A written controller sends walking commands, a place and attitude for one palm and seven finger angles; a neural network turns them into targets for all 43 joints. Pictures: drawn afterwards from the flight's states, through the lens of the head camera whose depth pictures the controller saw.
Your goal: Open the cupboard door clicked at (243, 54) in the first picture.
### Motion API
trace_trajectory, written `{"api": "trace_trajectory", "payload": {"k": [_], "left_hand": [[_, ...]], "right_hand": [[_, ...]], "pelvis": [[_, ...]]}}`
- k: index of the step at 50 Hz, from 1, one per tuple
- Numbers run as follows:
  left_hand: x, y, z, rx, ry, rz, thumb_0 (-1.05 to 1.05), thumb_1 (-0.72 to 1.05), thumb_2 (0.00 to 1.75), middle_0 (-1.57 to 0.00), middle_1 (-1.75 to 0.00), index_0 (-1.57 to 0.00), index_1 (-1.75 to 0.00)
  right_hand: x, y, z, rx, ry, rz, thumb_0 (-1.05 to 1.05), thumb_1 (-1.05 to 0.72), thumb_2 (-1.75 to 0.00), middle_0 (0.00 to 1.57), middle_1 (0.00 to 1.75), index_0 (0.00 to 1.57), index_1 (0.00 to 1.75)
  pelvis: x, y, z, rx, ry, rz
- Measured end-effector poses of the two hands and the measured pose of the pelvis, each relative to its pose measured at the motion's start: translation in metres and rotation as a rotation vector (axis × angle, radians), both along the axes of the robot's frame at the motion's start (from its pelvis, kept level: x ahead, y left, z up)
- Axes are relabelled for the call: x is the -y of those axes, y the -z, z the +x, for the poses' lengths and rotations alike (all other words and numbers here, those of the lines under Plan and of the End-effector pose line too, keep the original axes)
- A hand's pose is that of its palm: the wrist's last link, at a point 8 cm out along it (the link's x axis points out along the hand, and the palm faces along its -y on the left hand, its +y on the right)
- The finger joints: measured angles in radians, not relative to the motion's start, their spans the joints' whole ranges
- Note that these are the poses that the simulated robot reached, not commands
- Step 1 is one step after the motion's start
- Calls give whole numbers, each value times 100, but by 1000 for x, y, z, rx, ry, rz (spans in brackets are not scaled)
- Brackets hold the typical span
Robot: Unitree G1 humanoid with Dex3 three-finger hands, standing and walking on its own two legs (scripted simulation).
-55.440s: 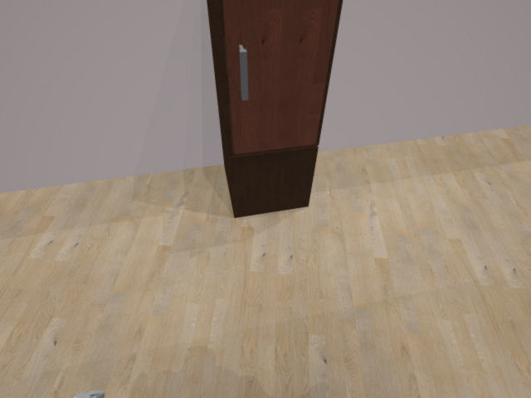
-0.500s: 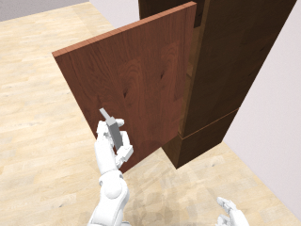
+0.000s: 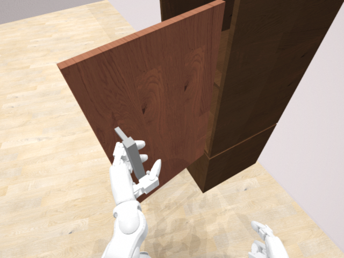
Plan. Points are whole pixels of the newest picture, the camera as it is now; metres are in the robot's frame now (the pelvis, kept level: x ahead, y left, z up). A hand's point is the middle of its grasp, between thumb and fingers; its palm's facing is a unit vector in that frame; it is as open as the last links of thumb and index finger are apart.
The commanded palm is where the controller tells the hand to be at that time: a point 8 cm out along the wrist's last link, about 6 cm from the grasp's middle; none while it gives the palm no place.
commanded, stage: open thumb and fingers to let go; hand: left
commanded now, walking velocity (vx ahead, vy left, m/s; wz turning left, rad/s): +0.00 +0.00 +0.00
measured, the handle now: (131, 155) +0.34 +0.12 +0.06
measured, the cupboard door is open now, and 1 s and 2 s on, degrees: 100 100 100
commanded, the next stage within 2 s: slide the hand sideways off the handle in 0.52 s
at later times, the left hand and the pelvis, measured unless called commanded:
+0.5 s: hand (148, 175) +0.29 +0.07 +0.06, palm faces +0.30 -0.95 -0.04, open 15.3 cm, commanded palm +0.24 +0.10 +0.06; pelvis -0.02 +0.02 -0.01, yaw +0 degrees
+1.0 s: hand (141, 190) +0.25 +0.08 +0.06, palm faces -0.08 -1.00 +0.03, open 16.6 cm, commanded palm +0.22 +0.13 +0.06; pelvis -0.02 +0.03 -0.01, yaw -1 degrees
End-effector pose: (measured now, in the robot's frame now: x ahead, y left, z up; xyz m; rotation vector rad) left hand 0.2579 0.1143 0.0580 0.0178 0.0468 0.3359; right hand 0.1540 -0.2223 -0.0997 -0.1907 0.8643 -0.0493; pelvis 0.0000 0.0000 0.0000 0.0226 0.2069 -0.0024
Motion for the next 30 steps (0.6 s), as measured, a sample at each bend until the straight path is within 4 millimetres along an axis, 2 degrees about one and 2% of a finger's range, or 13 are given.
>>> {"api": "trace_trajectory", "payload": {"k": [9,13,19,27,30], "left_hand": [[-1,-1,-4,8,20,3,1,-17,44,-30,-120,-31,-123],[-1,-2,-5,19,23,13,0,-33,37,-29,-115,-30,-117],[0,-3,-7,26,33,21,-1,-45,32,-26,-96,-26,-98],[2,-4,-7,27,34,20,-1,-49,30,-20,-62,-20,-62],[2,-4,-7,25,35,16,-1,-49,30,-24,-54,-22,-58]], "right_hand": [[-11,-1,-5,19,3,16,1,-90,-90,20,30,20,30],[-15,0,-8,24,0,18,1,-90,-90,20,30,20,30],[-20,0,-11,36,-4,22,1,-90,-90,20,30,20,30],[-24,-1,-14,44,-15,23,1,-90,-90,20,30,20,30],[-25,-1,-16,43,-18,22,1,-90,-90,20,30,20,30]], "pelvis": [[-7,1,-4,7,7,-7],[-10,3,-7,9,6,-12],[-13,4,-13,16,6,-18],[-15,5,-21,23,4,-22],[-16,5,-23,26,3,-24]]}}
